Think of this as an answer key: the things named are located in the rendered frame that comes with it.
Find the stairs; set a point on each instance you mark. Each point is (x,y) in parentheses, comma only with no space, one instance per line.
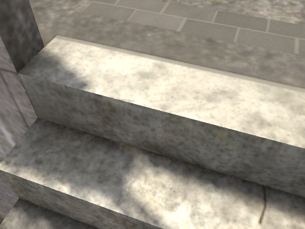
(91,161)

